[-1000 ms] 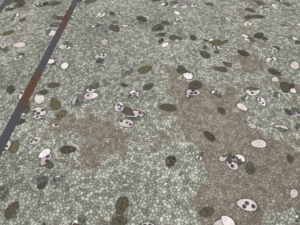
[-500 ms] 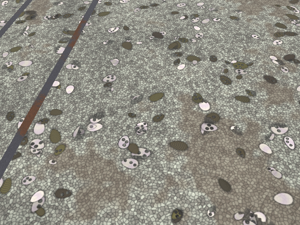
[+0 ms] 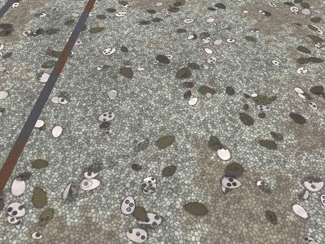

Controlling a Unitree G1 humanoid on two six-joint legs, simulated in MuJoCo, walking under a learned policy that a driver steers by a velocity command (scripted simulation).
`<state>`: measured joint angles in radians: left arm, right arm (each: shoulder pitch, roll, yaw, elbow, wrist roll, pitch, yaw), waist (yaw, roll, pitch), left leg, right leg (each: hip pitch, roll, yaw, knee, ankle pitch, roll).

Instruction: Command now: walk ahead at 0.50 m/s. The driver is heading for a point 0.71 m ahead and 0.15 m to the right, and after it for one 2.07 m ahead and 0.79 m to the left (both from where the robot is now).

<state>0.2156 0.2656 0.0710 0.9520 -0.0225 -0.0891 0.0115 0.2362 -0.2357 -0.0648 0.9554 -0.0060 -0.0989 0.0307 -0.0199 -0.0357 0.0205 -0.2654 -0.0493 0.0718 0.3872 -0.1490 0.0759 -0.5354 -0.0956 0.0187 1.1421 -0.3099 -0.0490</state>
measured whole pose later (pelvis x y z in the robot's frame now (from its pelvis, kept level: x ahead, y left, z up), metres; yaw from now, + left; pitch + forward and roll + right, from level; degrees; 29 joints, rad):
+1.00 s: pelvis +0.56 -0.01 -0.02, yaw +1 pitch +2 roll -1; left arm 0.33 0.26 0.06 1.01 -0.02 -0.08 0.00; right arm 0.07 -0.25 -0.07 0.88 0.01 -0.10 0.03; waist 0.03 -0.01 0.03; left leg -0.46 0.00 0.04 0.56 -0.15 0.06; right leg -0.22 -0.01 0.02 1.00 -0.49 -0.02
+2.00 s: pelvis +1.07 +0.10 -0.03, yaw +34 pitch +2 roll -1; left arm 0.28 0.30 0.07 0.90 -0.01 -0.06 0.01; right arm 0.07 -0.29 -0.08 0.66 0.02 -0.03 0.04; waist 0.05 0.01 0.07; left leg -0.51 -0.03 0.05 0.66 -0.17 0.10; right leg -0.13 -0.10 -0.11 0.96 -0.50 0.04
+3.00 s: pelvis +1.50 +0.47 -0.02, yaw +45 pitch +3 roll -1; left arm 0.39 0.31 0.06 0.88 -0.01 -0.04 0.00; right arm 0.04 -0.26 -0.04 0.65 0.00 -0.09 0.03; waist 0.08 0.00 0.02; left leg -0.49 0.00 0.03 0.54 -0.09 0.07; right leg -0.05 -0.01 0.00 0.61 -0.48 0.00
